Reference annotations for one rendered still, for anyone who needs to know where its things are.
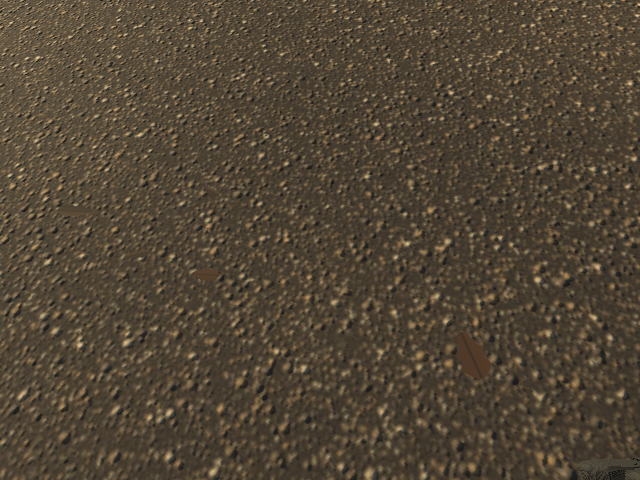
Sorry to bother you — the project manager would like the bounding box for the robot right hand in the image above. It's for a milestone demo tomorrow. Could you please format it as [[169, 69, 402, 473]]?
[[578, 457, 640, 480]]

